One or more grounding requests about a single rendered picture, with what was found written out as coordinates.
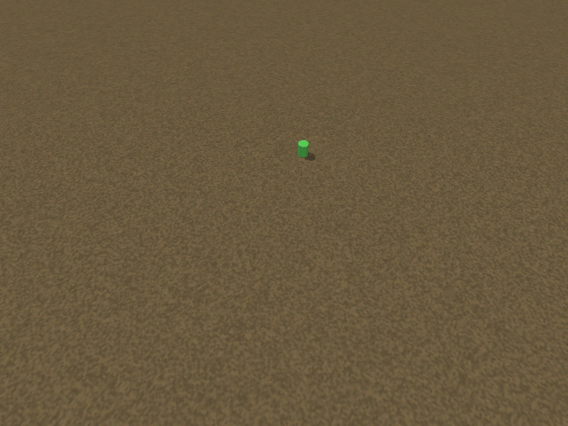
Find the tin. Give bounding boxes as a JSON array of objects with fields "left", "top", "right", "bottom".
[{"left": 297, "top": 140, "right": 309, "bottom": 157}]

